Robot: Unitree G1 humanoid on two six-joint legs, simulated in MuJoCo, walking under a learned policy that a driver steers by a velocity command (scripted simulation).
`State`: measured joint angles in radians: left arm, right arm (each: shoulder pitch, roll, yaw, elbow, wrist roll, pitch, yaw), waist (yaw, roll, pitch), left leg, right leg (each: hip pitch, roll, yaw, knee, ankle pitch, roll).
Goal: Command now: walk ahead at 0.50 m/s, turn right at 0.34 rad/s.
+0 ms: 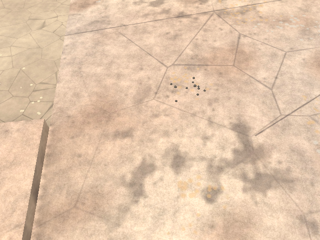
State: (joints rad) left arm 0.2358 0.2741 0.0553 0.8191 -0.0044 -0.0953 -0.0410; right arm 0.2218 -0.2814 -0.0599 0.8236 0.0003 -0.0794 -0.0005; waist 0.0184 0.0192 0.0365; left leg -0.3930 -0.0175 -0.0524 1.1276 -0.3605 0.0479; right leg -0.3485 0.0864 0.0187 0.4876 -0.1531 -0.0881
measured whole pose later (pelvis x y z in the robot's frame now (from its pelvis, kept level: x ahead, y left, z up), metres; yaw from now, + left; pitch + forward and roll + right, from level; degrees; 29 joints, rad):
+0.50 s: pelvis +0.29 +0.02 +0.00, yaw -17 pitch +2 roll +2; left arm 0.34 0.30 0.06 0.79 -0.03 -0.04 0.01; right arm 0.13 -0.26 -0.05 0.75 -0.01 -0.11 0.01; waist 0.03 -0.04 0.01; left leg -0.29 -0.05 0.01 0.43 -0.17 0.02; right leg -0.40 0.02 0.10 1.15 -0.40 -0.02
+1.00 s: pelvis +0.52 -0.13 +0.00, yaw -27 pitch +2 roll +0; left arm 0.17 0.27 0.04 0.68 0.00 -0.05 -0.03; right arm 0.29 -0.30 -0.04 0.88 0.02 -0.09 0.01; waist -0.02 0.01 0.04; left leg -0.40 0.08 0.00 1.15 -0.40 0.01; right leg -0.36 0.04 -0.03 0.49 -0.17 -0.06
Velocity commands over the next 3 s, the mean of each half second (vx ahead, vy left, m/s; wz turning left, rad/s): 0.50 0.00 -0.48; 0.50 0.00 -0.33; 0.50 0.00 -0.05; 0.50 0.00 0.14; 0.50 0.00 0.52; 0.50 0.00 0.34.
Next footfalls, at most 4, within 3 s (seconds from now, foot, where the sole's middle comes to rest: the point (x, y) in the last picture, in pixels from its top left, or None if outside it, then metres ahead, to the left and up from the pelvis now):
0.36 left None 0.39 0.11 -0.77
0.86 right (235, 217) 0.57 -0.25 -0.77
1.38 left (207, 144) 0.94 -0.16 -0.77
1.90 right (272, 120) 1.09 -0.51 -0.77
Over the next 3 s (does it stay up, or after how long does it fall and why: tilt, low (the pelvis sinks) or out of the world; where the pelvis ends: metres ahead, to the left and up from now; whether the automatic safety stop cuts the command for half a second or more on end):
stays up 1.60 -0.44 -0.01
